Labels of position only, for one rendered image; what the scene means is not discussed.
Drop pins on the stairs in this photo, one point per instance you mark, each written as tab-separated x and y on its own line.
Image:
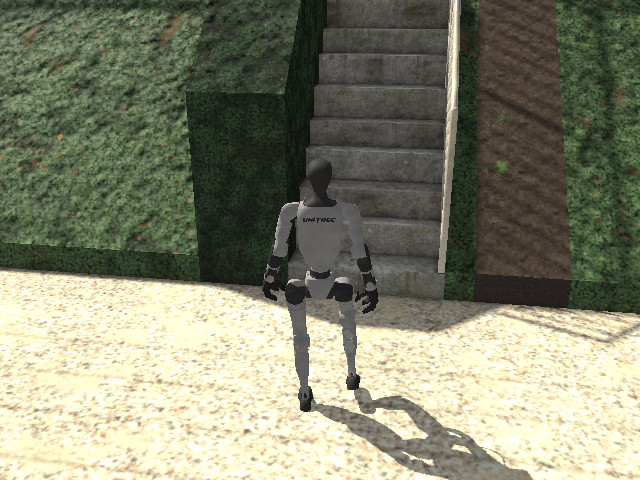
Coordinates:
379	115

